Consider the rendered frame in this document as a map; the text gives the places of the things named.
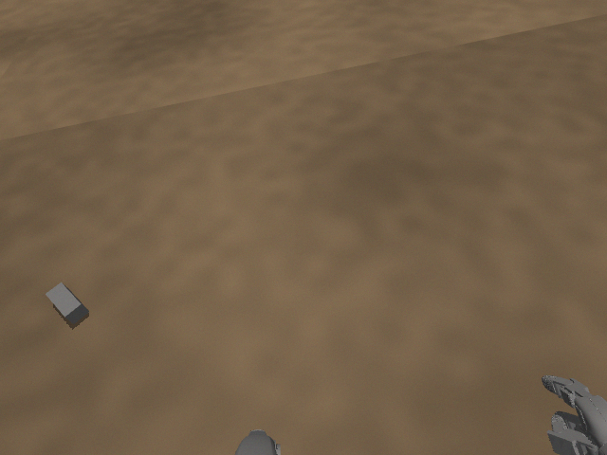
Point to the carton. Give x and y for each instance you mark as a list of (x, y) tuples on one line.
[(67, 303)]

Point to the right robot hand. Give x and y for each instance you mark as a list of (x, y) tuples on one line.
[(584, 434)]

